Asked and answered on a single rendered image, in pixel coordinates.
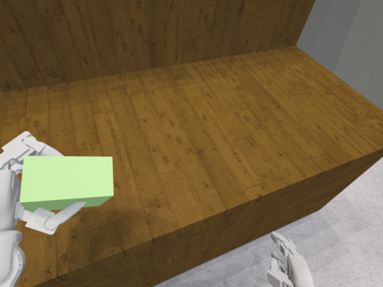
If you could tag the sponge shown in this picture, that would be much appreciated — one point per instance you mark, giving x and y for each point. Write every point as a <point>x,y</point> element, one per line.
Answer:
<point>55,182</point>

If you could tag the left robot hand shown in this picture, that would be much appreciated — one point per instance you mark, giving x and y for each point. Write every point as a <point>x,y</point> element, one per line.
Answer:
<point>11,164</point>

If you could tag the right robot hand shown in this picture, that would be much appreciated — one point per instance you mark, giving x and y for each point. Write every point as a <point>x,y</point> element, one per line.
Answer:
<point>294,270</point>

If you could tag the table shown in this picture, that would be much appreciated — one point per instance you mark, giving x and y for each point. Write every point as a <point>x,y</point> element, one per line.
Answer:
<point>220,128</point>

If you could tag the left robot forearm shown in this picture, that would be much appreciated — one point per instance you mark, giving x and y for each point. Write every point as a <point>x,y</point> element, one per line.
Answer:
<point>12,258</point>

